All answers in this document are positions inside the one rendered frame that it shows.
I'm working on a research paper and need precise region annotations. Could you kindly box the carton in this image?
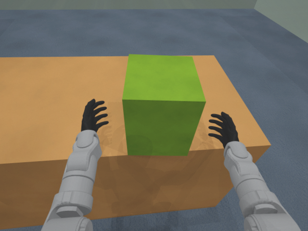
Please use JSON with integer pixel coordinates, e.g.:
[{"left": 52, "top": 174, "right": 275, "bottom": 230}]
[{"left": 122, "top": 54, "right": 206, "bottom": 156}]

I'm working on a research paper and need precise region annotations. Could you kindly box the right robot hand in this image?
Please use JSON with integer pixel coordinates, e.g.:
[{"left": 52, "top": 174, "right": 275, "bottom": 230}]
[{"left": 208, "top": 112, "right": 239, "bottom": 149}]

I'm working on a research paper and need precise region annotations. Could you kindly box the left robot upper arm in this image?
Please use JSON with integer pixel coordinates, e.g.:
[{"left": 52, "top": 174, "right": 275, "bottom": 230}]
[{"left": 42, "top": 217, "right": 93, "bottom": 231}]

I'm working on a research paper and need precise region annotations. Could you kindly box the robot right forearm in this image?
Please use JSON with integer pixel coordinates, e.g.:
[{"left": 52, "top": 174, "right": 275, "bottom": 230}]
[{"left": 224, "top": 141, "right": 301, "bottom": 231}]

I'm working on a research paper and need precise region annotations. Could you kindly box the left robot hand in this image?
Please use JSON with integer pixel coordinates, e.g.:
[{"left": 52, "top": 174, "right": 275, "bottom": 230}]
[{"left": 81, "top": 99, "right": 109, "bottom": 132}]

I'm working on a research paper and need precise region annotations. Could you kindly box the right robot upper arm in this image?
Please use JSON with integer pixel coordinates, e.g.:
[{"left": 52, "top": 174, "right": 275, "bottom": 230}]
[{"left": 244, "top": 213, "right": 299, "bottom": 231}]

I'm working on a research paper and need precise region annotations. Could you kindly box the pedestal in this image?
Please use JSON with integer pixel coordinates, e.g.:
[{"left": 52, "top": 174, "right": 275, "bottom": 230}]
[{"left": 0, "top": 55, "right": 271, "bottom": 230}]

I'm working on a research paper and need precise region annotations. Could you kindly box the robot left forearm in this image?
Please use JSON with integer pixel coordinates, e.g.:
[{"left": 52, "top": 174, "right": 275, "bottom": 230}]
[{"left": 41, "top": 130, "right": 102, "bottom": 231}]

